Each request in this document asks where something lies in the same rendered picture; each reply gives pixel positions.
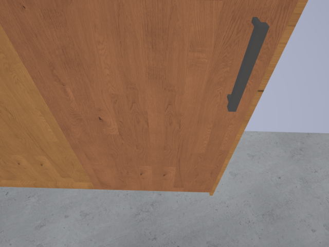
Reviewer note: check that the handle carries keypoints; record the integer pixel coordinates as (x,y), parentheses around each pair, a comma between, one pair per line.
(254,46)

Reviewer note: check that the wardrobe door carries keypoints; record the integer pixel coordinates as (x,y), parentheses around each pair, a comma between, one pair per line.
(139,87)
(32,145)

